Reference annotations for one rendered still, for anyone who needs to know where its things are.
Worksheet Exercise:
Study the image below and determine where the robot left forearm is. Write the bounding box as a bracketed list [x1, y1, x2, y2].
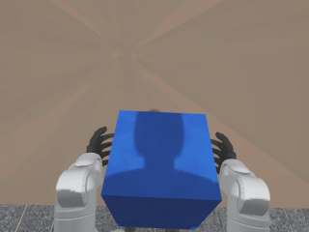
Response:
[54, 152, 103, 232]

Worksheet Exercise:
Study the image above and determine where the left robot hand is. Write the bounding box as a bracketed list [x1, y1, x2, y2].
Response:
[86, 127, 114, 166]

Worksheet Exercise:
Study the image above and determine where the carton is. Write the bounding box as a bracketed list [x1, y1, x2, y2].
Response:
[100, 110, 222, 230]

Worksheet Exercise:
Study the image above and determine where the right robot hand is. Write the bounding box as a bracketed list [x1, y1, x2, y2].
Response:
[211, 132, 237, 175]

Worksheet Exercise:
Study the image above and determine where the robot right forearm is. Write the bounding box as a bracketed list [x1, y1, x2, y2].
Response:
[219, 159, 270, 232]

